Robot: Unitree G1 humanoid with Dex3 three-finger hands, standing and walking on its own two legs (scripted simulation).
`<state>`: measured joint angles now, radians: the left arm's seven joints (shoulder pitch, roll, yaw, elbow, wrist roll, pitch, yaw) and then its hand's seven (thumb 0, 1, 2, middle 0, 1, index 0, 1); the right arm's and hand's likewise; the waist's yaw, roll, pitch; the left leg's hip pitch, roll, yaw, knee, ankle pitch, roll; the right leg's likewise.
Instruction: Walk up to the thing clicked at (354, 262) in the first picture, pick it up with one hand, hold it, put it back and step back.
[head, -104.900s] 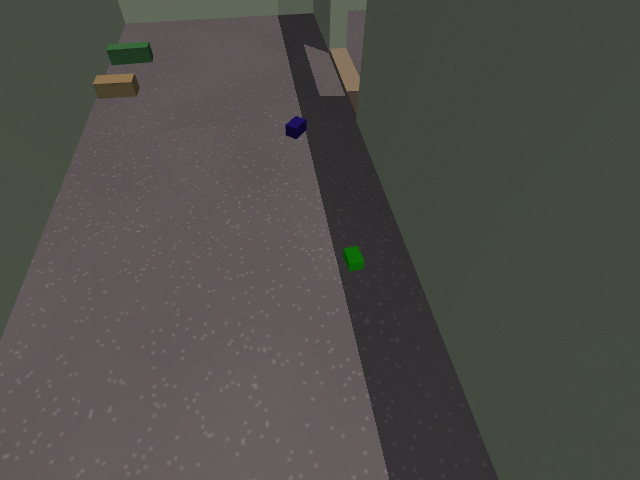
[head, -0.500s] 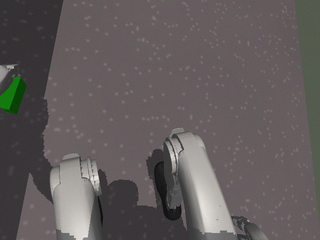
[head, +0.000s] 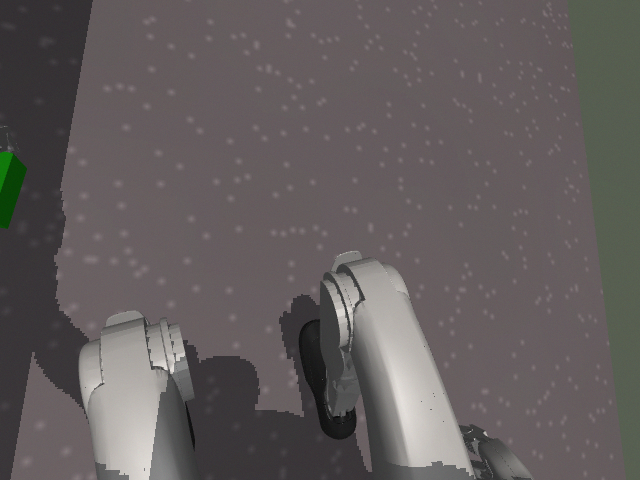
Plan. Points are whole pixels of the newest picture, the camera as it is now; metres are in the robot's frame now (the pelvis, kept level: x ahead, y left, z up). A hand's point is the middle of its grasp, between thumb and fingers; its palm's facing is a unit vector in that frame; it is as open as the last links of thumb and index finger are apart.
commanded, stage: lower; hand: left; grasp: from above
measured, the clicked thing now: out of the picture +0.49 +0.29 -0.20
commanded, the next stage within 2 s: rest in 0.18 s
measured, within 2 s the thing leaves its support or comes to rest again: rests again in 1.94 s
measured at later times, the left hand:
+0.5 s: hand out of the picture +0.48 +0.29 -0.23, palm faces -0.50 +0.00 -0.87, open 10.5 cm
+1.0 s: hand out of the picture +0.47 +0.30 -0.26, palm faces -0.50 -0.01 -0.87, open 10.6 cm
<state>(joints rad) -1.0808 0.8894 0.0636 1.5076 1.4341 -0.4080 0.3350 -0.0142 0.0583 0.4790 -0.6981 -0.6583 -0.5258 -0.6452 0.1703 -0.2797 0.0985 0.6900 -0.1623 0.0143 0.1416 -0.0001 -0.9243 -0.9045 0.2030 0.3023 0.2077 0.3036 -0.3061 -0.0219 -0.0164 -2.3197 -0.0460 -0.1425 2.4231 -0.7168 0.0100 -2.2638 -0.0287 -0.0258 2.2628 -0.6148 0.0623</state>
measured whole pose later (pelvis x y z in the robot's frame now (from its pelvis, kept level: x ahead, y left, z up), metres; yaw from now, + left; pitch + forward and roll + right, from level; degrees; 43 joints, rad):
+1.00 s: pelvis +0.00 +0.00 -0.03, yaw -4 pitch +29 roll -15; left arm -1.09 1.06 0.09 1.69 1.54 -0.42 0.52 -0.02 0.04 0.54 -0.66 -0.72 -0.50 -0.67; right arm 0.12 -0.34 0.23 0.61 -0.25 -0.07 0.16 0.00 -0.91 -0.90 0.20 0.30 0.21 0.30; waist -0.39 -0.12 0.10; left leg -2.35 -0.04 -0.21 2.56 -0.74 0.01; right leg -2.27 0.01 -0.08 2.34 -0.60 0.06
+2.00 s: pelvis +0.00 +0.01 -0.03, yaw -6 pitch +28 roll -17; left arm -1.09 1.10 0.06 1.70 1.48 -0.37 0.52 0.00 -0.04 0.66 -0.44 -0.83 -0.38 -0.76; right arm 0.11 -0.35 0.30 0.58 -0.25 -0.11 0.18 0.00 -0.90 -0.90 0.20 0.30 0.21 0.30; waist -0.41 -0.12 0.14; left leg -2.35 -0.03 -0.24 2.59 -0.75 0.02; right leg -2.26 0.02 -0.10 2.33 -0.60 0.06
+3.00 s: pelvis +0.01 +0.00 -0.02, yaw -4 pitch +35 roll -15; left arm -1.08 0.94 0.11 1.36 1.32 -0.17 0.41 0.00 -0.47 0.96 -0.09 -1.02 -0.10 -0.99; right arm 0.21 -0.33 0.15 0.59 -0.17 -0.09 0.22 0.00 -0.90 -0.90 0.20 0.30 0.21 0.30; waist -0.32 -0.01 -0.03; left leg -2.37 -0.04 -0.19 2.50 -0.75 0.01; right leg -2.30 -0.02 -0.07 2.29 -0.62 0.05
